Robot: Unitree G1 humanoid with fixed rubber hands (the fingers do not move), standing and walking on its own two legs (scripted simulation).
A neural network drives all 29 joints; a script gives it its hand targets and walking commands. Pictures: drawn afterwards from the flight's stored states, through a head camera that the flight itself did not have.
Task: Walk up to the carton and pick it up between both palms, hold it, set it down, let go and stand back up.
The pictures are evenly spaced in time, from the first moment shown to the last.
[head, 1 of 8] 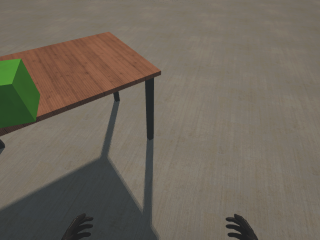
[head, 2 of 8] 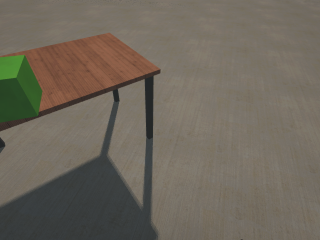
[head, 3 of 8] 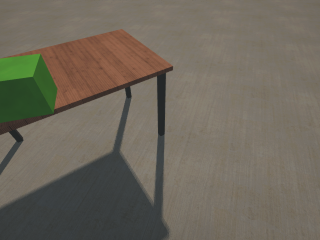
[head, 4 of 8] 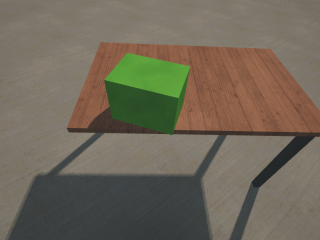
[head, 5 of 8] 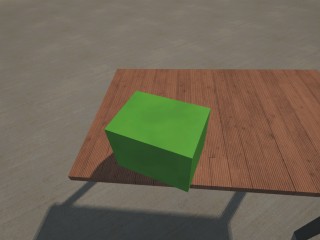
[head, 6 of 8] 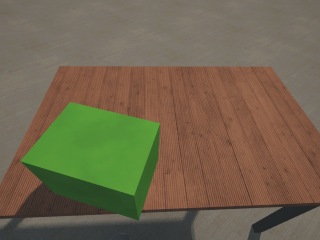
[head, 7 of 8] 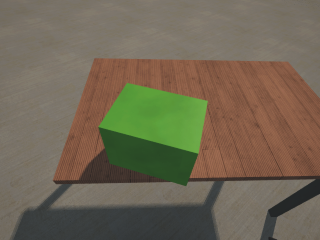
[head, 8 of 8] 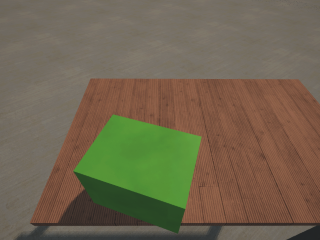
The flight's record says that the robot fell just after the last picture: no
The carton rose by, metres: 0.00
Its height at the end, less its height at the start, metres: +0.00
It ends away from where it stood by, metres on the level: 0.00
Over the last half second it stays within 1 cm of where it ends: yes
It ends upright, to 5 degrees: yes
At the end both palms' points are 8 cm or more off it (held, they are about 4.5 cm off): yes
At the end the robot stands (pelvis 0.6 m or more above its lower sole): yes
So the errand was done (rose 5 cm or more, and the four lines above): no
